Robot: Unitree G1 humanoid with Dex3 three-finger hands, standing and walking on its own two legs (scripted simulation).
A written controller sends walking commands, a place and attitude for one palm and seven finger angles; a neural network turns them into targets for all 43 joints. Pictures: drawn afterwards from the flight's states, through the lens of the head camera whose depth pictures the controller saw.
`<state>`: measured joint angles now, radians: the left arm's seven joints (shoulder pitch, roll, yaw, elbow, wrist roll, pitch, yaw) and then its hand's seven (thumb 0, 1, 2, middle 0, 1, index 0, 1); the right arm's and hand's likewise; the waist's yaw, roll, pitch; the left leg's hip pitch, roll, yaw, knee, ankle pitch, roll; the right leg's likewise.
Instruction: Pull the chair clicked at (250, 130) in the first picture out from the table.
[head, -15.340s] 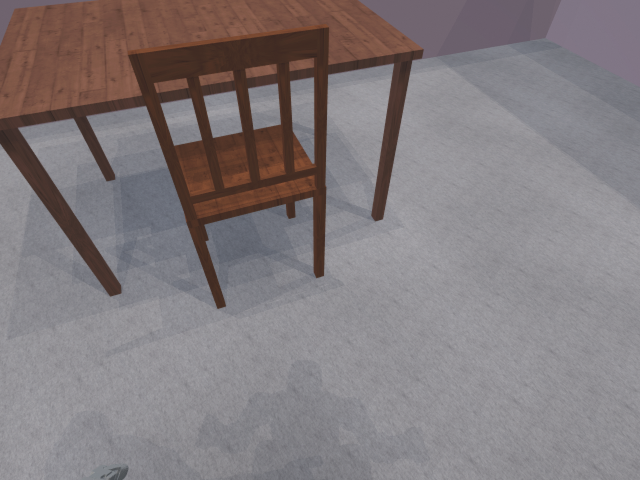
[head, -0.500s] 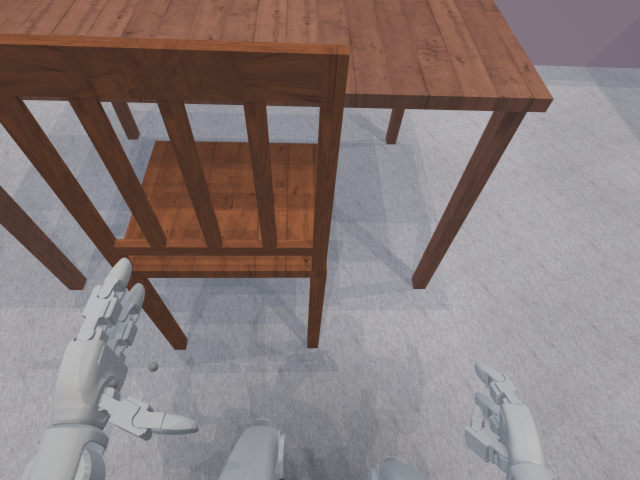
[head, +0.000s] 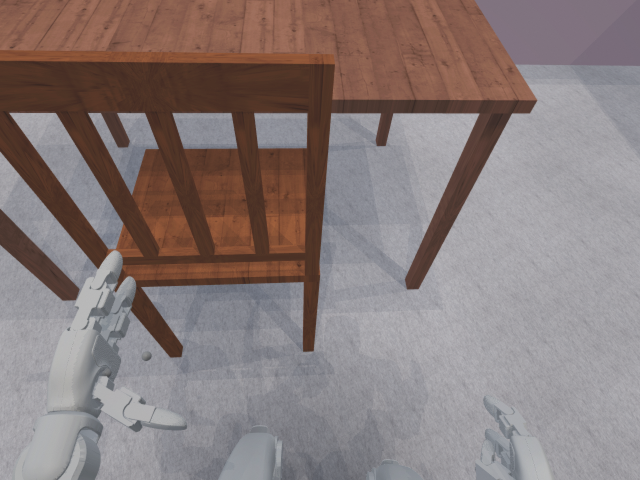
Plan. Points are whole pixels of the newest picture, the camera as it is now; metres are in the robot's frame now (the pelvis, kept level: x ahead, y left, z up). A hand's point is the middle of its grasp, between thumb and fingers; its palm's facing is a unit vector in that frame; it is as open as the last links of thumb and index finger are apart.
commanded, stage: raise the hand toward the chair's back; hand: left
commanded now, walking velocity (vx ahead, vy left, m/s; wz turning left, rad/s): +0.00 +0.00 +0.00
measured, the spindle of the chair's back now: (187, 194) +0.50 +0.23 +0.02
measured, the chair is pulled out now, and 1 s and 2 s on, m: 0.00 0.00 0.00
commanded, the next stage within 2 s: aim the fingers beside a spindle in 0.30 s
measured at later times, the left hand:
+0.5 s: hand (167, 356) +0.25 +0.19 +0.04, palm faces +0.09 -0.99 -0.05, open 16.9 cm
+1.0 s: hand (206, 335) +0.28 +0.15 +0.02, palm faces +0.06 -1.00 -0.02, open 16.9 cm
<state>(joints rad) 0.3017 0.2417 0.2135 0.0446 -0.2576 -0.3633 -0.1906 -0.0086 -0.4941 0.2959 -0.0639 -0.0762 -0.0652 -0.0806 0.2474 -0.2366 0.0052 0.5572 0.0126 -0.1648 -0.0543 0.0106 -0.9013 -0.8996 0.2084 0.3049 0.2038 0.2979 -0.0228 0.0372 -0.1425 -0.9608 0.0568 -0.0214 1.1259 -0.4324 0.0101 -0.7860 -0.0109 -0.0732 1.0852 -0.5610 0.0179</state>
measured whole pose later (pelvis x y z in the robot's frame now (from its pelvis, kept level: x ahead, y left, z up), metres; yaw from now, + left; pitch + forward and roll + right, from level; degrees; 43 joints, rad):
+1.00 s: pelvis +0.00 -0.02 -0.02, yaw +0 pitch +18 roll -2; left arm 0.15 0.18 0.13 0.17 -0.20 -0.43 -0.12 -0.01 -0.50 0.30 -0.06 -0.08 -0.07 -0.08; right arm 0.22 -0.24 0.00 0.56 0.00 -0.13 -0.04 0.01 -0.90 -0.90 0.21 0.30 0.20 0.30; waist -0.02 0.04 -0.16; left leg -1.05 0.06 -0.02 1.19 -0.46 -0.01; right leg -0.90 -0.01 -0.07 1.19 -0.61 0.00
